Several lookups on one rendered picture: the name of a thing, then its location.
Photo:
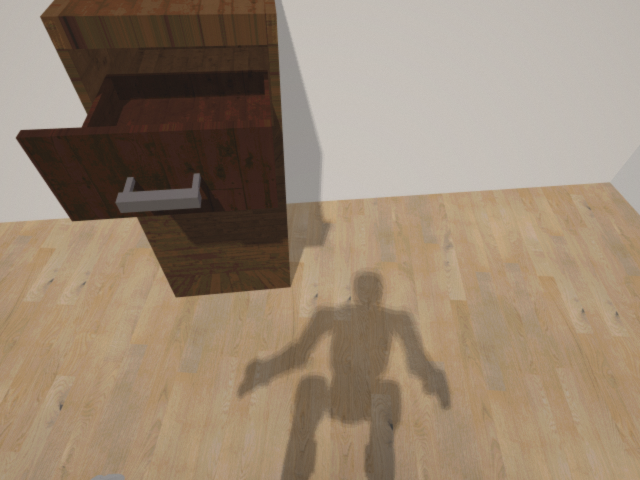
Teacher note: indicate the cabinet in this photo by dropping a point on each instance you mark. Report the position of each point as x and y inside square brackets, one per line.
[199, 253]

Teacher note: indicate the drawer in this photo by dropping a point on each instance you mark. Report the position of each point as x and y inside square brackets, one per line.
[161, 128]

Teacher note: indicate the handle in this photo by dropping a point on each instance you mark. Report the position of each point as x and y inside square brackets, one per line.
[156, 200]

